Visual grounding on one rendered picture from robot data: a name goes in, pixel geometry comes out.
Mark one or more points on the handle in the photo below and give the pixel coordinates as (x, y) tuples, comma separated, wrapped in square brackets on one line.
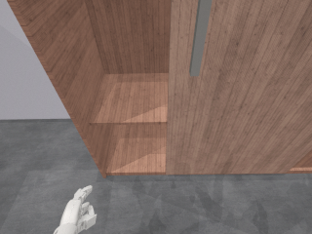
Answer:
[(199, 38)]

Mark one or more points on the robot left forearm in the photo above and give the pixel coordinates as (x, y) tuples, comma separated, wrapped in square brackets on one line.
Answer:
[(67, 228)]

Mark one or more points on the left robot hand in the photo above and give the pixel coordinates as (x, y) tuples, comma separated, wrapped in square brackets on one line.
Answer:
[(74, 210)]

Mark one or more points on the wardrobe door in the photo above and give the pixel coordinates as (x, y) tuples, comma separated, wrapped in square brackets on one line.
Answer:
[(305, 162), (250, 109)]

